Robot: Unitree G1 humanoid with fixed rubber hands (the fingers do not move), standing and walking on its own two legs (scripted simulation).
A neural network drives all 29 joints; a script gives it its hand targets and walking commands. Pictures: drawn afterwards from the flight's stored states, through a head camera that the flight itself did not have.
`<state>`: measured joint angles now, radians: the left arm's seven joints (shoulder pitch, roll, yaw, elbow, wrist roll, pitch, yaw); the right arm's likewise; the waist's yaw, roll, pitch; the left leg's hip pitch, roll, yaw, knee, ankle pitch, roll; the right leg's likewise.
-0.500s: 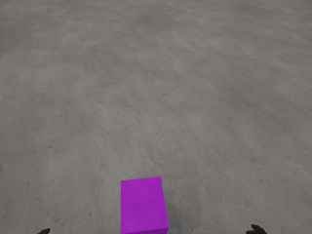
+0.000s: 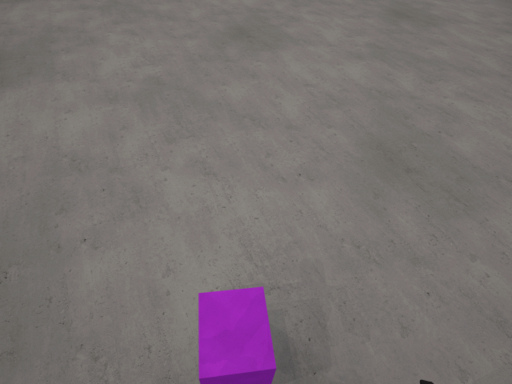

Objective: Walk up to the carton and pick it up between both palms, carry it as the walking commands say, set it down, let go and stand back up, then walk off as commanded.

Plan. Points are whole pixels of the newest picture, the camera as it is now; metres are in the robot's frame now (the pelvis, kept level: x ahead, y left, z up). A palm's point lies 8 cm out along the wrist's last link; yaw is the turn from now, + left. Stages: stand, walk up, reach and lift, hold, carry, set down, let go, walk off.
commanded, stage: stand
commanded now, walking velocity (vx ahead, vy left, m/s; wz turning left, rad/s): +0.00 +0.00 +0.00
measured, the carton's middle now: (234, 341) +0.42 +0.03 -0.66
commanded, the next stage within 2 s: walk off in 0.50 s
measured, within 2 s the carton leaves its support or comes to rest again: neither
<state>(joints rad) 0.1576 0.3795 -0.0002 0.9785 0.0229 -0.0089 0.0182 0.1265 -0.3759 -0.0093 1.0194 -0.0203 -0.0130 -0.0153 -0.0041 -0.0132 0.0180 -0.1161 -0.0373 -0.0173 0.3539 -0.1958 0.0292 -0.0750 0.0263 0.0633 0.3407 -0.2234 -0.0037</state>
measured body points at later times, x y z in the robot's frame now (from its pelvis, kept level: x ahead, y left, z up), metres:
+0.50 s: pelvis +0.00 +0.00 +0.00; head -0.01 +0.00 +0.45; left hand +0.09 +0.31 -0.12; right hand +0.10 -0.32 -0.11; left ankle +0.00 +0.10 -0.75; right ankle -0.02 -0.12 -0.75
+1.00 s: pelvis -0.01 +0.05 -0.01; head +0.01 +0.05 +0.44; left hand +0.02 +0.37 -0.13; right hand +0.09 -0.25 -0.14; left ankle -0.03 +0.19 -0.70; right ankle -0.02 -0.12 -0.75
